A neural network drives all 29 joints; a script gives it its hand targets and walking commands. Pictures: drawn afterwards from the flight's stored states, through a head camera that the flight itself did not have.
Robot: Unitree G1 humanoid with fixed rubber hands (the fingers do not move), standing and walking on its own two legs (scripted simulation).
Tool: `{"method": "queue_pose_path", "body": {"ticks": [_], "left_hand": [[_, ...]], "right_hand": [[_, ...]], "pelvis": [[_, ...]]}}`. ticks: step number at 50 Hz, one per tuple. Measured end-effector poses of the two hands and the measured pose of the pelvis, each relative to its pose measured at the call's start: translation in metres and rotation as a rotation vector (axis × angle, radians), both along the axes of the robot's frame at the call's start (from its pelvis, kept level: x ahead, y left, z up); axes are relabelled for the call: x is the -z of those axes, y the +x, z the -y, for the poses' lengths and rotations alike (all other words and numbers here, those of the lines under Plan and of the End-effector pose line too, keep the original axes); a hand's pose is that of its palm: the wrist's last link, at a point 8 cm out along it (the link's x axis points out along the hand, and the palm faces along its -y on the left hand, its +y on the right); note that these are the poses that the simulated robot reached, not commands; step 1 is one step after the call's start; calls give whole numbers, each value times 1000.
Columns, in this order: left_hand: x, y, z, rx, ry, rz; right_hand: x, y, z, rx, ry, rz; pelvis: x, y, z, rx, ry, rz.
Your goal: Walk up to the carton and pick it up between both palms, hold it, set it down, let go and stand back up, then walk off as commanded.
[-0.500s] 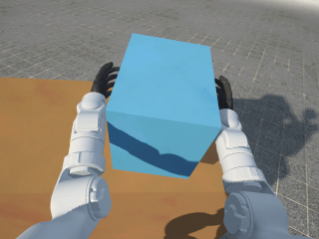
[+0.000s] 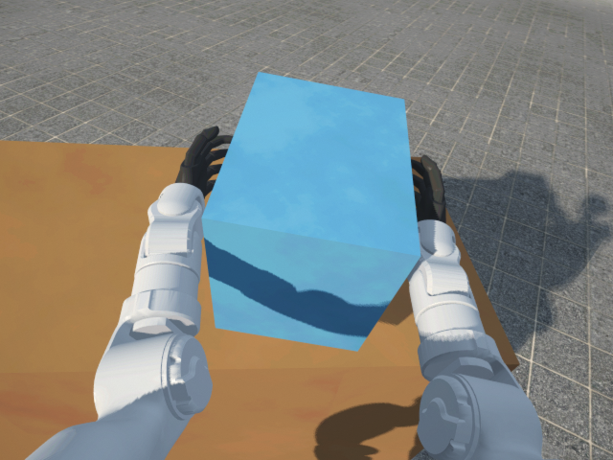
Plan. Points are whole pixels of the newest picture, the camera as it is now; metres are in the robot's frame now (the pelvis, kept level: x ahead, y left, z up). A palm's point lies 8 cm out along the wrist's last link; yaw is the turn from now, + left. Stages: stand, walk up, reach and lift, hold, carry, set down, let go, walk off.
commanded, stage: set down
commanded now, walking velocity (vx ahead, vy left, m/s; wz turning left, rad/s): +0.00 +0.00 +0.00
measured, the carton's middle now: (309, 214) +0.44 -0.01 +0.10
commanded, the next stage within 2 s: none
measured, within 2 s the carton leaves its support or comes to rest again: rests again in 1.72 s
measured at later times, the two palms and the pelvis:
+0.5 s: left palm (203, 192) +0.45 +0.14 +0.13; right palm (424, 230) +0.38 -0.17 +0.12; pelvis +0.01 +0.00 +0.00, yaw +0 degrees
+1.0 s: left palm (208, 200) +0.46 +0.13 +0.11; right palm (421, 239) +0.39 -0.17 +0.10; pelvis +0.02 +0.00 +0.00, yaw +0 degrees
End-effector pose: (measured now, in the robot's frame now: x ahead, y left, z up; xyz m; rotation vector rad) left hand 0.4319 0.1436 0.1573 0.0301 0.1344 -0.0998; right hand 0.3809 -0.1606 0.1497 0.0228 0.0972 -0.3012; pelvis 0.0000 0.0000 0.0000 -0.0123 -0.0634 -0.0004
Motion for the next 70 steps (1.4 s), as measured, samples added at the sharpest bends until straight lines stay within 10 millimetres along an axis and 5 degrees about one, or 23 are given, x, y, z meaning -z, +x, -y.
{"method": "queue_pose_path", "body": {"ticks": [70], "left_hand": [[64,23,13,60,16,-84]], "right_hand": [[66,5,10,55,-1,-78]], "pelvis": [[0,24,-1,7,4,-37]]}}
